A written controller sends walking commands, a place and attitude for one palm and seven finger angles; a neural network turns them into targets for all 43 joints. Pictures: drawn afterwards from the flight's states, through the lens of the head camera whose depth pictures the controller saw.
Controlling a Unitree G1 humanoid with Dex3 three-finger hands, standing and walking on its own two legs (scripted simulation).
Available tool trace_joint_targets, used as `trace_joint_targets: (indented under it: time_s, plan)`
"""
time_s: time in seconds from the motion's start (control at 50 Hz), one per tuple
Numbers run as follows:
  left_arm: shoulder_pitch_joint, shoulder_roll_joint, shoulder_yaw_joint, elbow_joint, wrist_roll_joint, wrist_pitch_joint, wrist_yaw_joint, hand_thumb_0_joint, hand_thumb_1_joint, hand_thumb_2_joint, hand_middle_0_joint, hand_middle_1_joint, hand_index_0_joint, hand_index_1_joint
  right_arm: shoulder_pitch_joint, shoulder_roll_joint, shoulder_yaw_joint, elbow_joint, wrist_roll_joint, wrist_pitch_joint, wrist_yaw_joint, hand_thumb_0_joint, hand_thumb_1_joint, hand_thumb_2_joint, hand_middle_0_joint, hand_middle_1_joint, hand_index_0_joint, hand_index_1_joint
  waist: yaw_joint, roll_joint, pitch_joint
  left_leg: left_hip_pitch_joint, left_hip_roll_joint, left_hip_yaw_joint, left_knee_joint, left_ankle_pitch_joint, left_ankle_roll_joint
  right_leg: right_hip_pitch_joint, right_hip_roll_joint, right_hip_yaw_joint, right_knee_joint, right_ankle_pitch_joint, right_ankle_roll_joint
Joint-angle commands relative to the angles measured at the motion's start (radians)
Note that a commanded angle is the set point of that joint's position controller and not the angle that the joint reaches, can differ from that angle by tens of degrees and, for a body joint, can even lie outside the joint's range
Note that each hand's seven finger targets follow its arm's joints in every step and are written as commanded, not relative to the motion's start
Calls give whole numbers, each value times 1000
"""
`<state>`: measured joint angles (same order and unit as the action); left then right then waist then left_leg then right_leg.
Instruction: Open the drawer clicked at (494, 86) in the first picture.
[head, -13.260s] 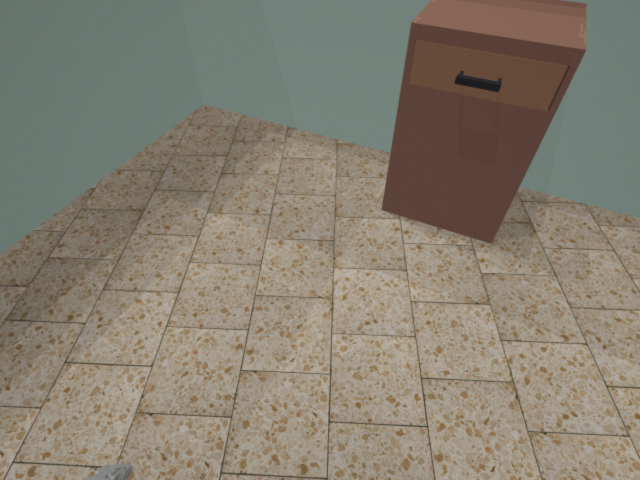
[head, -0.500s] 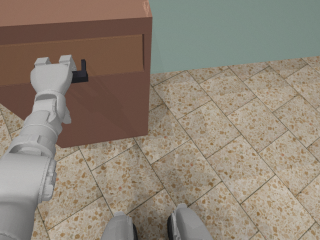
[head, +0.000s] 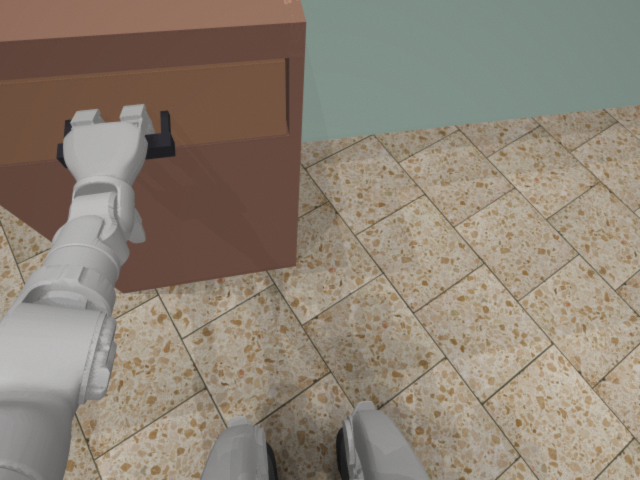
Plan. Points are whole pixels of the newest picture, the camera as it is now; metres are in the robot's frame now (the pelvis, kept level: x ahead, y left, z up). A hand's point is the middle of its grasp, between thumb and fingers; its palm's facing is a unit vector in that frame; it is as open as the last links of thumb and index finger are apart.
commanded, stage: lower the fingers behind the handle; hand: left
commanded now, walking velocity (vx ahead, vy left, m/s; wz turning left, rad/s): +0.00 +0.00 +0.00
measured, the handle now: (118, 136) +0.56 +0.22 +0.01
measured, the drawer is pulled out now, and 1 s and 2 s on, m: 0.00 0.00 0.11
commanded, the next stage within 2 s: close the thumb around the handle in 0.12 s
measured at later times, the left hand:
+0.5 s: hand (126, 178) +0.51 +0.21 -0.02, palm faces -0.07 -0.03 -1.00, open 11.6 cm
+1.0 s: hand (126, 177) +0.51 +0.21 -0.02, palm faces -0.06 -0.02 -1.00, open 5.4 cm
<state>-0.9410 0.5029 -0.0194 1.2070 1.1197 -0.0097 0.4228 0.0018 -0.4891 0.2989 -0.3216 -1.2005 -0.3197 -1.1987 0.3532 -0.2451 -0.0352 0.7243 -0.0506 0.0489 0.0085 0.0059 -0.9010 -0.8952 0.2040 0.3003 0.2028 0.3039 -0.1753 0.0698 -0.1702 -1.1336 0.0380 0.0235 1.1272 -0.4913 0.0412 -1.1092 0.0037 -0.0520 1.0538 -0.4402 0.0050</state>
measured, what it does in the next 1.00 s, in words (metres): stands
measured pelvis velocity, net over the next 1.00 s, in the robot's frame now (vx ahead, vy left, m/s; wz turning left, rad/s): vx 0.00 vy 0.00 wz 0.00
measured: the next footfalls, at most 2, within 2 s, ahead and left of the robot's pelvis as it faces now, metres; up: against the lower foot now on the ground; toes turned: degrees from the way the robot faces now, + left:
none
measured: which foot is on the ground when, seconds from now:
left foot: down 0.00-1.00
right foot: down 0.00-1.00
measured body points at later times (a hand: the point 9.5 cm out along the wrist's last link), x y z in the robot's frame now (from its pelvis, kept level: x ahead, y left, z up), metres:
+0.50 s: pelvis +0.00 +0.00 +0.00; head +0.15 +0.00 +0.43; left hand +0.51 +0.21 +0.04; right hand -0.01 -0.28 -0.12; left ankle +0.01 +0.09 -0.65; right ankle +0.02 -0.13 -0.65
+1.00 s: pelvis +0.00 +0.00 +0.00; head +0.15 +0.00 +0.43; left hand +0.51 +0.21 +0.04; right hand +0.00 -0.27 -0.12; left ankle +0.01 +0.09 -0.65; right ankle +0.02 -0.13 -0.65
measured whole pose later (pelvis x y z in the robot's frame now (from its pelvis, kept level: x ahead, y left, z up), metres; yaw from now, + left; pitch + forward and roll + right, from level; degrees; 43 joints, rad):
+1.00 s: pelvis +0.00 +0.00 +0.00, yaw +0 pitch +28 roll -3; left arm -0.91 0.50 0.00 1.19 1.12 -0.01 0.44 0.00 0.74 0.83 -0.38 -1.35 -0.41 -1.34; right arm 0.34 -0.26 -0.03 0.72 -0.05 0.06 0.00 0.01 -0.90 -0.90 0.20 0.30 0.20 0.30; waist -0.17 0.07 -0.17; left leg -1.12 0.04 0.03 1.12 -0.49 0.04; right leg -1.10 0.01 -0.04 1.05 -0.44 0.00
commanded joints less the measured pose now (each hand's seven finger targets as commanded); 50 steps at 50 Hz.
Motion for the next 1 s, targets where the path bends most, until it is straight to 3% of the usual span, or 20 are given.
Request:
trace_joint_targets:
  time_s: [0.0,0.06,0.12,0.18,0.2,0.32,0.38,0.44,0.48,0.5,0.54,0.62,0.7,0.72,0.76,0.84,0.86,0.9,0.96,0.98]
  plan:
    - [-382,183,33,-186,2,-15,44,0,-500,300,-300,-1200,-300,-1200,196,-184,-66,-19,-3,-9,-12,0,-900,-900,200,300,200,300,-28,76,-500,438,-18,-70,-108,440,-2,185,53,-10,-106,284,-36]
    - [-379,165,26,-175,2,-6,54,0,-500,300,-300,-1200,-300,-1200,196,-183,-67,-17,-4,-9,-8,0,-900,-900,200,300,200,300,-27,79,-490,438,-18,-72,-109,447,-5,178,54,-14,-104,283,-37]
    - [-400,188,38,-168,0,8,60,0,-500,300,-300,-1200,-300,-1200,194,-184,-65,-13,-4,-8,-9,0,-900,-900,200,300,200,300,-34,59,-493,422,-21,-66,-109,438,-1,199,53,-9,-107,293,-36]
    - [-385,173,26,-186,0,13,58,0,-500,300,-300,-1200,-300,-1200,192,-183,-67,-16,-3,-6,-8,0,-900,-900,200,300,200,300,-24,92,-517,449,-23,-62,-112,458,-5,211,53,-9,-111,309,-37]
    - [-366,172,30,-172,-5,17,57,0,-500,300,-300,-1200,-300,-1200,192,-183,-67,-15,-1,-5,-8,0,-900,-900,200,300,200,300,-27,66,-504,441,-23,-58,-112,452,-1,221,54,-8,-117,315,-35]
    - [-344,218,60,-168,-8,7,41,0,-164,444,-324,-1236,-324,-1236,186,-186,-60,-15,-2,-2,-14,0,-900,-900,200,300,200,300,-17,47,-496,408,-27,-51,-113,447,2,252,52,-1,-114,337,-35]
    - [-349,188,36,-191,-5,-6,41,0,4,516,-336,-1254,-336,-1254,185,-181,-63,-21,-1,-6,-15,0,-900,-900,200,300,200,300,-18,64,-490,412,-27,-48,-113,442,1,246,53,-1,-115,332,-34]
    - [-314,215,65,-194,-9,-15,44,0,172,588,-348,-1272,-348,-1272,186,-182,-63,-21,-1,-5,-13,0,-900,-900,200,300,200,300,-4,57,-514,412,-27,-46,-108,464,2,263,52,2,-109,357,-34]
    - [-314,186,42,-182,-5,-11,48,0,284,636,-356,-1284,-356,-1284,183,-180,-65,-18,-1,-4,-12,0,-900,-900,200,300,200,300,-15,51,-481,401,-27,-41,-109,448,2,252,53,2,-117,347,-33]
    - [-307,221,70,-184,-5,-11,53,0,340,660,-360,-1290,-360,-1290,183,-184,-63,-18,-1,-3,-12,0,-900,-900,200,300,200,300,-2,46,-476,389,-28,-41,-113,437,1,260,53,1,-115,339,-34]
    - [-329,205,54,-181,-3,-8,59,0,452,708,-368,-1302,-368,-1302,184,-184,-65,-17,1,-3,-13,0,-900,-900,200,300,200,300,-15,48,-488,400,-27,-47,-112,438,1,244,52,1,-113,333,-33]
    - [-329,223,74,-189,-8,0,62,0,676,804,-384,-1326,-384,-1326,187,-187,-66,-13,-4,-3,-10,0,-900,-900,200,300,200,300,-6,49,-529,419,-27,-47,-106,480,0,269,52,3,-103,370,-33]
    - [-303,209,60,-154,-7,15,60,0,900,900,-400,-1350,-400,-1350,179,-186,-63,-16,1,0,-9,0,-900,-900,200,300,200,300,-6,30,-471,384,-31,-39,-117,429,2,267,53,2,-118,337,-32]
    - [-328,206,55,-159,-11,12,56,0,900,900,-400,-1350,-400,-1350,178,-187,-61,-16,0,-1,-11,0,-900,-900,200,300,200,300,-17,24,-480,382,-29,-42,-115,431,4,268,53,4,-115,343,-32]
    - [-325,233,67,-157,-6,13,53,0,900,900,-400,-1350,-400,-1350,182,-189,-61,-17,2,0,-13,0,-900,-900,200,300,200,300,-8,46,-487,389,-30,-43,-116,433,2,262,51,2,-112,340,-33]
    - [-357,208,46,-169,-8,7,47,0,900,900,-400,-1350,-400,-1350,185,-187,-61,-18,2,-3,-16,0,-900,-900,200,300,200,300,-24,41,-484,396,-27,-46,-113,430,3,244,51,1,-114,327,-30]
    - [-336,232,67,-166,-9,6,45,0,900,900,-400,-1350,-400,-1350,183,-189,-61,-18,1,-3,-15,0,-900,-900,200,300,200,300,-9,54,-497,396,-29,-43,-111,433,2,253,51,3,-109,332,-32]
    - [-327,227,58,-146,-13,9,39,0,900,900,-400,-1350,-400,-1350,179,-188,-57,-24,4,0,-18,0,-900,-900,200,300,200,300,-17,26,-463,366,-31,-41,-114,410,5,259,51,4,-115,326,-31]
    - [-332,236,68,-180,-10,-1,40,0,900,900,-400,-1350,-400,-1350,181,-189,-60,-24,2,-3,-18,0,-900,-900,200,300,200,300,-6,63,-518,407,-28,-47,-110,444,1,254,51,3,-105,337,-33]
    - [-315,230,70,-176,-8,1,42,0,900,900,-400,-1350,-400,-1350,181,-188,-62,-24,2,-1,-18,0,-900,-900,200,300,200,300,-4,48,-504,411,-26,-47,-111,454,0,253,52,1,-106,340,-32]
